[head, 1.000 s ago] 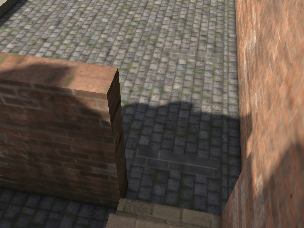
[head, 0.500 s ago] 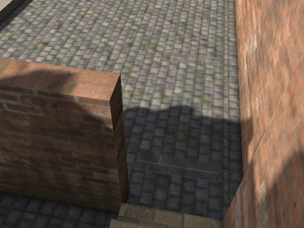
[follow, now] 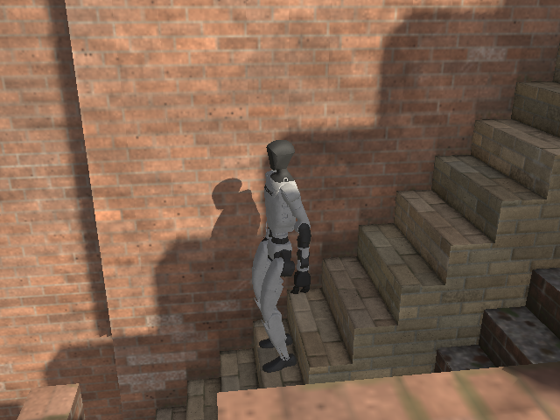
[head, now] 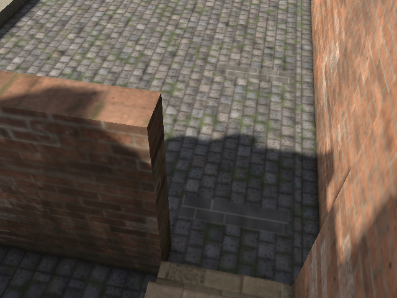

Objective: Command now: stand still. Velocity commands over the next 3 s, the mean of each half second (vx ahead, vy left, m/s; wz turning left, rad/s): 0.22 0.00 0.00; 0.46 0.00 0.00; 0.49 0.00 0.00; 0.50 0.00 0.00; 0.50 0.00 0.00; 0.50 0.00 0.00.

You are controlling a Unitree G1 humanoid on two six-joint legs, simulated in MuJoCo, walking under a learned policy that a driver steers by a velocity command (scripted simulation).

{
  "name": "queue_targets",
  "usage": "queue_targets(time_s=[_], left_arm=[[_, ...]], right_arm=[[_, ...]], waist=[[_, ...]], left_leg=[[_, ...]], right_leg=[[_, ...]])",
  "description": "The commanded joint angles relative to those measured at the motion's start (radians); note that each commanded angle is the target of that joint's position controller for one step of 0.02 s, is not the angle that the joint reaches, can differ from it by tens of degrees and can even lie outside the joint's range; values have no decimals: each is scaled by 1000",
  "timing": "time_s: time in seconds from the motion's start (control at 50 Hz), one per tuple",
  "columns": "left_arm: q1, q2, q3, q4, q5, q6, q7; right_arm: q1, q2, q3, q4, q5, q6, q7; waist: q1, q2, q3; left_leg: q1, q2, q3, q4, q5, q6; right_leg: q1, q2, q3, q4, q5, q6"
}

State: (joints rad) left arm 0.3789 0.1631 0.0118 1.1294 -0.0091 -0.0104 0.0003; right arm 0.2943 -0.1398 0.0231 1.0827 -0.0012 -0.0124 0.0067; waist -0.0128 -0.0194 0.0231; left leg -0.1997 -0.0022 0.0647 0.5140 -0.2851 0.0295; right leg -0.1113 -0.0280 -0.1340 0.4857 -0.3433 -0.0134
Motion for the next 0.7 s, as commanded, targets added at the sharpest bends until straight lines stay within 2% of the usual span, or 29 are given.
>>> queue_targets(time_s=[0.02, 0.06, 0.08, 0.1, 0.14, 0.18, 0.2, 0.24, 0.28, 0.3, 0.34, 0.36, 0.38, 0.4, 0.42, 0.44, 0.46, 0.48, 0.5, 0.52, 0.54, 0.56, 0.58, 0.6, 0.62, 0.64, 0.66, 0.68, 0.7], left_arm=[[185, 52, 9, -2, 104, 0, -117], [173, 45, 12, -7, 66, -33, -126], [163, 36, 15, -7, 68, -44, -123], [158, 68, 31, -14, 65, -48, -116], [169, 106, 60, -35, 84, -56, -96], [219, 89, 78, -29, 98, -69, -68], [251, 60, 83, -18, 99, -74, -54], [330, -17, 66, 16, 94, -88, -13], [360, -29, 55, 25, 74, -98, 6], [367, -11, 59, 32, 72, -98, 7], [260, 8, 61, -15, 82, -96, 2], [166, 24, 61, -48, 98, -111, -9], [-11, 9, 53, -123, 115, -122, -24], [-126, -24, 44, -192, 81, -137, -23], [-169, -48, 24, -227, 56, -140, -24], [-100, -7, 33, -195, 52, -137, -23], [33, 13, 38, -157, 54, -119, -23], [145, -33, 10, -117, 91, -98, -35], [161, -65, -12, -85, 159, -83, -54], [166, -41, 5, -79, 156, -79, -82], [152, -83, -8, -82, 121, -79, -104], [177, -86, -8, -80, 108, -79, -125], [192, -18, 5, -78, 116, -77, -128], [165, 50, 19, -104, 136, -74, -121], [120, 91, 25, -134, 139, -65, -112], [65, 129, 29, -154, 132, -60, -107], [-36, 173, 61, -135, -10, -37, 2], [68, 194, 63, -115, -31, -43, 47], [82, 216, 73, -108, -39, -49, 54]], right_arm=[[264, -213, -67, 82, 32, -18, 65], [212, -144, -79, 60, 6, -48, 70], [169, -110, -77, 55, 2, -62, 66], [156, -117, -84, 55, 11, -75, 61], [153, -176, -116, 50, 8, -84, 39], [144, -172, -126, 51, -7, -89, 19], [140, -115, -117, 48, -7, -92, 7], [53, -98, -112, -8, -24, -99, -2], [-11, -90, -112, -54, -37, -110, -10], [-3, -94, -112, -53, -27, -114, -13], [190, -144, -126, 10, -25, -125, -16], [403, -203, -150, 66, -35, -127, -22], [684, -238, -159, 128, -75, -135, -35], [881, -239, -147, 211, -127, -145, -29], [837, -180, -120, 260, -162, -136, -4], [701, -149, -106, 226, -132, -123, 14], [501, -117, -85, 175, -127, -112, 25], [265, -56, -51, 96, -136, -96, 21], [63, 105, 18, -19, -130, -94, 6], [6, 77, 27, -85, -105, -112, -10], [29, -24, 23, -86, -122, -131, -7], [25, -103, 14, -95, -128, -144, -4], [53, -111, 25, -77, -133, -159, -5], [120, -119, 24, -53, -122, -168, -3], [196, -153, 15, -21, -115, -167, 2], [263, -181, 2, 8, -97, -159, 9], [195, -203, -61, -5, 17, -120, -23], [171, -198, -60, -16, -20, -86, -42], [255, -179, -69, 13, -42, -57, -47]], waist=[[7, 27, 242], [-2, 8, 205], [2, 12, 198], [12, 25, 146], [24, 19, 167], [50, 1, 152], [61, -17, 120], [112, -70, 74], [122, -61, 46], [113, -40, 42], [20, 75, 11], [-100, 150, -31], [-279, 291, -94], [-336, 154, 16], [-251, 45, 186], [-172, 7, 156], [-42, -20, 130], [71, -5, 120], [96, -49, 102], [125, -24, 71], [140, 16, 30], [148, 0, 19], [168, 3, 42], [147, -26, 81], [124, -28, 118], [90, -18, 104], [23, 55, 34], [40, 77, -29], [18, 0, 22]], left_leg=[[-85, 20, -23, -53, -96, -21], [-87, 17, -15, -46, -152, 1], [-111, 19, -14, -39, -145, 12], [-116, 26, -24, -27, -224, 30], [-197, 40, -58, -11, -478, 76], [-264, 71, -102, 49, -543, 133], [-303, 77, -121, 103, -499, 155], [-479, 59, -63, 250, -343, 147], [-553, 38, 9, 340, -214, 79], [-519, 38, 22, 360, -148, 67], [-192, 40, 3, 345, 133, 67], [124, 90, -118, 262, 203, 110], [433, 217, -532, 32, 169, 264], [584, 321, -833, -11, 68, 367], [579, 396, -811, 7, 84, 383], [465, 390, -764, 49, 110, 391], [193, 368, -582, 83, 232, 355], [-86, 327, -433, 65, 257, 304], [-339, 233, -269, 42, 175, 219], [-634, 105, -45, 127, 72, 184], [-839, 19, 83, 176, -97, 128], [-915, -10, 139, 230, -130, 104], [-928, -2, 124, 257, -145, 97], [-849, 17, 74, 295, -155, 113], [-740, 55, 11, 351, -132, 130], [-538, 121, -52, 426, -3, 143], [-133, 110, -54, 574, 284, 98], [-26, 97, -92, 792, 380, 106], [45, 52, -90, 908, 514, 121]], right_leg=[[-189, -21, 51, -119, -88, -20], [-225, -29, 59, -130, -138, -34], [-226, -22, 47, -109, -127, -36], [-195, -25, 48, -87, -190, -46], [-218, -44, 74, -67, -365, -102], [-209, -79, 136, -43, -417, -171], [-178, -109, 194, -36, -404, -214], [-53, -210, 334, -49, -325, -302], [-34, -276, 421, -30, -257, -344], [-83, -260, 395, 19, -228, -334], [-364, -151, 236, 215, -330, -259], [-597, -38, 126, 425, -309, -192], [-901, 158, 132, 817, -385, -94], [-1245, 234, 453, 870, -339, -104], [-1484, 171, 546, 835, -214, -120], [-1453, 128, 523, 885, -109, -129], [-1240, 56, 448, 884, -3, -146], [-1021, -18, 385, 865, 142, -159], [-799, -110, 422, 544, 603, -167], [-405, -62, 223, 422, 851, -134], [-88, -46, 157, 446, 1102, -82], [40, -32, 140, 482, 1132, -33], [103, -29, 140, 523, 1065, -9], [66, -25, 137, 489, 923, 4], [18, -22, 140, 455, 773, 12], [-103, -13, 141, 424, 629, 17], [-331, 59, 10, 253, 688, 3], [-268, -17, 89, 117, 685, -15], [-260, 33, 31, -105, 548, 10]])
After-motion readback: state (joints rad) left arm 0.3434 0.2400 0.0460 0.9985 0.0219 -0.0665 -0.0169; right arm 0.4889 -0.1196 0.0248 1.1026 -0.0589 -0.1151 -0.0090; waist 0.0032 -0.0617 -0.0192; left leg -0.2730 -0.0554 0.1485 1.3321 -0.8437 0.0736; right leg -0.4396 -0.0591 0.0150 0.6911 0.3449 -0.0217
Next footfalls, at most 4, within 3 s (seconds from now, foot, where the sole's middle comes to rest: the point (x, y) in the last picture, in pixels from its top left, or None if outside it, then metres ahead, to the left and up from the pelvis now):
0.72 right None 0.24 -0.08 -0.99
1.10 left None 0.50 0.09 -1.20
1.64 right None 0.66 -0.24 -1.42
2.00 left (206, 286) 0.93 -0.06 -1.63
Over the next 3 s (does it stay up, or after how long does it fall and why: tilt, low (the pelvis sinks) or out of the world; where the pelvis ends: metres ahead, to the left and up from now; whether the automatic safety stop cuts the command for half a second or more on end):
stays up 1.44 -0.19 -1.08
